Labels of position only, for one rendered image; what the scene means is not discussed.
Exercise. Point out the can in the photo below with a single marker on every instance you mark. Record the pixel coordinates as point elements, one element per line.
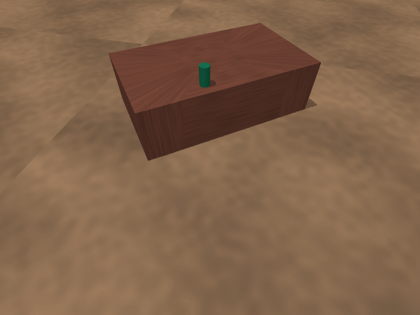
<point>204,74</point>

